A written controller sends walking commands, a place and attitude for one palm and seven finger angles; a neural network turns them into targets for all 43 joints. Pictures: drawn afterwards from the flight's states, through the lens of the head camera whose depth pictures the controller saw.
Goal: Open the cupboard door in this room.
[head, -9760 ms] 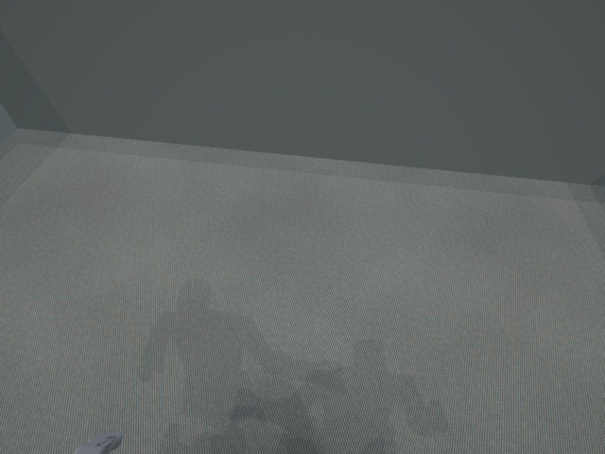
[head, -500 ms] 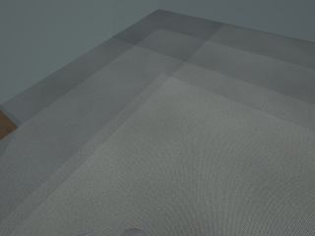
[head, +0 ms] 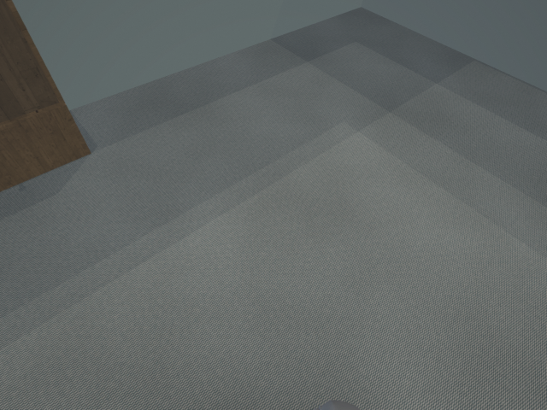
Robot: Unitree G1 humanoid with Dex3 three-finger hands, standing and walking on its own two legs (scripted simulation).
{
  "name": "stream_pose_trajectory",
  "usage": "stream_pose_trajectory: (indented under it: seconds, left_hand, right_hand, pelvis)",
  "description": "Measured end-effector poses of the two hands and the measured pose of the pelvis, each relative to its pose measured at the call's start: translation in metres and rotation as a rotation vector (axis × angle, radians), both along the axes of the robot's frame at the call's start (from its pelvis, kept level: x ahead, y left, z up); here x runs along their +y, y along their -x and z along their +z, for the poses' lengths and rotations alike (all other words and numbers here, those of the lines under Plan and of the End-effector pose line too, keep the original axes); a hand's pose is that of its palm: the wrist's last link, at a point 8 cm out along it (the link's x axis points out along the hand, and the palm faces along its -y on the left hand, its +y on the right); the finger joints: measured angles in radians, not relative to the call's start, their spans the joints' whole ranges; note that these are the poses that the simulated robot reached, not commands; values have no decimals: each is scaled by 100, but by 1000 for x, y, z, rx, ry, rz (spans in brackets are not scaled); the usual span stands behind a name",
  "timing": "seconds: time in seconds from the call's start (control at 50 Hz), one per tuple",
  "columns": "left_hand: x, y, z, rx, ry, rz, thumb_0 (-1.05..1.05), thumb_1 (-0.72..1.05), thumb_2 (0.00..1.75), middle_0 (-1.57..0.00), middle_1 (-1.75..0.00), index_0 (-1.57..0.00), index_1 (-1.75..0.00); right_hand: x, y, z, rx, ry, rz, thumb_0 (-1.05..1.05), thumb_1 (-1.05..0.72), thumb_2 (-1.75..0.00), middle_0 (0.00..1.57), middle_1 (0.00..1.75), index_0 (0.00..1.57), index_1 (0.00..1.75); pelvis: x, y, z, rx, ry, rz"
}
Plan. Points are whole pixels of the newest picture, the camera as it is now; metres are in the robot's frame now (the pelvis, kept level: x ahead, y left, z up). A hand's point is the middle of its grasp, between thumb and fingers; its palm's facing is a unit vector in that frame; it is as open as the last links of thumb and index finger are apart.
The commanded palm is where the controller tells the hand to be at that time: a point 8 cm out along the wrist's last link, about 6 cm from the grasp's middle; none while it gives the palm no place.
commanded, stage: turn or walk to find it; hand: left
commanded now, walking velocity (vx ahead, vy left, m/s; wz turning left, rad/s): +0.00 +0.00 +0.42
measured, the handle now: out of the picture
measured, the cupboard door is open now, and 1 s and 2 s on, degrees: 0 0 0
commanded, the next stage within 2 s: stand and wait in 0.56 s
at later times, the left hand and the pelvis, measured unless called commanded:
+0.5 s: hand out of the picture +0.00 +0.16 -0.15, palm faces +0.24 -0.94 -0.26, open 7.3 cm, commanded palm none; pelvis -0.02 -0.04 +0.00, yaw +14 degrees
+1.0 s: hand out of the picture -0.07 +0.17 -0.17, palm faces +0.34 -0.91 -0.24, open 7.4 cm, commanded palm none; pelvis -0.04 -0.02 +0.00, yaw +18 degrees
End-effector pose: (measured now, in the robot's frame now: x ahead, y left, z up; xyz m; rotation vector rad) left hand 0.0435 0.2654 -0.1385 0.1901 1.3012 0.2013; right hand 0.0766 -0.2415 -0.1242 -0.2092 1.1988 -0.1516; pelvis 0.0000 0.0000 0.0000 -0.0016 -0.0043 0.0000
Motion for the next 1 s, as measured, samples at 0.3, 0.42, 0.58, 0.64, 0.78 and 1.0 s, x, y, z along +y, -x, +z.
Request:
stream_pose_trajectory:
  seconds: [0.3,0.42,0.58,0.64,0.78,1.0]
  left_hand:
    - [-56,6,26,-154,-44,66,0,90,90,-20,-30,-20,-30]
    - [-67,39,25,-102,-27,135,0,90,90,-20,-30,-20,-30]
    - [-50,98,9,-26,-6,250,0,90,90,-20,-30,-21,-30]
    - [-36,124,-6,7,8,299,0,90,90,-20,-30,-21,-30]
    - [-21,157,-10,83,25,348,0,91,90,-20,-30,-20,-30]
    - [-52,138,-1,16,17,316,0,90,90,-20,-30,-20,-30]
  right_hand:
    - [-35,5,-30,66,-76,67,1,-90,-89,20,30,20,30]
    - [-46,6,-23,111,-53,117,1,-91,-89,19,30,20,30]
    - [-22,-17,-16,114,-7,231,1,-91,-89,19,30,20,30]
    - [-2,-33,-15,57,11,284,1,-91,-89,19,30,20,30]
    - [41,-44,-2,-33,-3,340,1,-91,-89,19,30,20,30]
    - [37,-22,-23,6,-88,305,0,-91,-89,20,30,21,30]
  pelvis:
    - [-38,13,-3,-13,-38,137]
    - [-43,16,3,-12,-46,199]
    - [-30,25,-1,-4,-35,273]
    - [-17,31,-9,-5,-11,299]
    - [-4,40,-4,-18,-10,305]
    - [-19,41,-5,-21,-46,311]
